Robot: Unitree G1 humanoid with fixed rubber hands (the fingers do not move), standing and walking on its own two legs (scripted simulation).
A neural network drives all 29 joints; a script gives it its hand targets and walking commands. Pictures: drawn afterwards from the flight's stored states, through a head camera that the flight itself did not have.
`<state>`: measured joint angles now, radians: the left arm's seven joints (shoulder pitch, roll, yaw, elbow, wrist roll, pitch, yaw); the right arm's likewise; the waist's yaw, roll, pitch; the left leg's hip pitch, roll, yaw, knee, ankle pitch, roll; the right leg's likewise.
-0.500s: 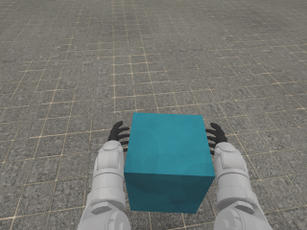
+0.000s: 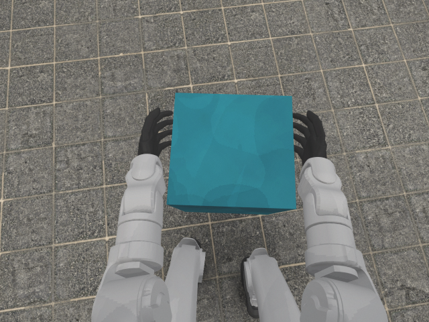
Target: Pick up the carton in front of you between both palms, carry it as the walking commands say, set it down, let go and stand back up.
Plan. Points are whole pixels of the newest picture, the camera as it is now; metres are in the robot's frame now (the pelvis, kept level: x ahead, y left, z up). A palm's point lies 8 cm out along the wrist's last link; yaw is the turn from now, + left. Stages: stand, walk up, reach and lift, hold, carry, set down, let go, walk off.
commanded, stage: set down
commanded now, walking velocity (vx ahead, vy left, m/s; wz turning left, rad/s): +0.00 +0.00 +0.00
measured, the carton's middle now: (229, 164) +0.42 +0.01 -0.16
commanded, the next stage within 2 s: none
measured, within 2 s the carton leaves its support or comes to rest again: neither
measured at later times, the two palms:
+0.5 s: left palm (158, 154) +0.45 +0.18 -0.23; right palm (279, 160) +0.45 -0.12 -0.22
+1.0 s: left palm (164, 157) +0.48 +0.20 -0.38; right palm (262, 162) +0.48 -0.10 -0.38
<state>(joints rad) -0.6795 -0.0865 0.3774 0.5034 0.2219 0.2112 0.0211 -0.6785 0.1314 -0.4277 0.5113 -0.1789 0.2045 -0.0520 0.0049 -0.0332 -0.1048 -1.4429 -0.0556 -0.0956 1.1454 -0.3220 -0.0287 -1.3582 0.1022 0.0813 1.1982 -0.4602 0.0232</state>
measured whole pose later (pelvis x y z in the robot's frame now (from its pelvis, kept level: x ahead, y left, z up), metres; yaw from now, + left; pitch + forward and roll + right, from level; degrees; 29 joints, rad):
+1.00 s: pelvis -0.05 +0.01 -0.23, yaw -5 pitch +44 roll -5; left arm -1.30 0.22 0.33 0.88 0.13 0.24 0.04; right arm -1.27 -0.06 -0.40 0.83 -0.07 0.21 -0.19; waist 0.06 -0.06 0.12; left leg -2.29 -0.10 -0.11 1.98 -0.46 -0.06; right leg -2.18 0.20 0.04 2.03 -0.63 0.10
